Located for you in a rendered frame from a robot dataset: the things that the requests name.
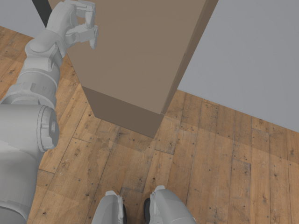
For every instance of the handle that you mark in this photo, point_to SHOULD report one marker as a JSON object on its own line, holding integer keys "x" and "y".
{"x": 44, "y": 10}

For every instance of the cupboard door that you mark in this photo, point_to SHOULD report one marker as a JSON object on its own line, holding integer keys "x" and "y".
{"x": 139, "y": 48}

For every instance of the robot left forearm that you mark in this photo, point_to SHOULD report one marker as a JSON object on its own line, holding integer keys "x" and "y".
{"x": 38, "y": 80}

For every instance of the robot right shin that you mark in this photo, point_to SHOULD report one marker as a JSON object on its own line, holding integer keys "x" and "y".
{"x": 153, "y": 218}

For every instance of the robot left hand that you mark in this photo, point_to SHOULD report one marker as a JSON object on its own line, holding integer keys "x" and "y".
{"x": 63, "y": 21}

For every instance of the right robot thigh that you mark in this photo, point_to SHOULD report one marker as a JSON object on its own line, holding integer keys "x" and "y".
{"x": 170, "y": 208}

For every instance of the robot left upper arm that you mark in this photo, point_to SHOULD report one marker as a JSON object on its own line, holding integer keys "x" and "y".
{"x": 26, "y": 133}

